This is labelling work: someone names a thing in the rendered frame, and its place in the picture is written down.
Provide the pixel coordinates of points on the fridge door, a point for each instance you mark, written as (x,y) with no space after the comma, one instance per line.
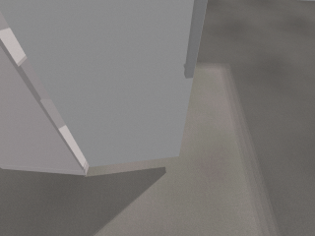
(114,69)

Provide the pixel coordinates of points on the handle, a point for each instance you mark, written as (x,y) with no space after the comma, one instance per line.
(198,15)

